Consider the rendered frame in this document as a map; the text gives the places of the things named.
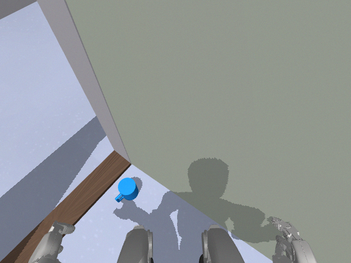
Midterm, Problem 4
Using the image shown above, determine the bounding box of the left robot hand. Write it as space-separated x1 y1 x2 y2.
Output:
28 220 75 263

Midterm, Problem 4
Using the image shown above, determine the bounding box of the mug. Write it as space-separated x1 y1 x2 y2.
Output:
115 178 139 202

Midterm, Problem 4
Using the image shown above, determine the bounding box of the right robot hand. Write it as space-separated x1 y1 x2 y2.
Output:
271 217 318 263

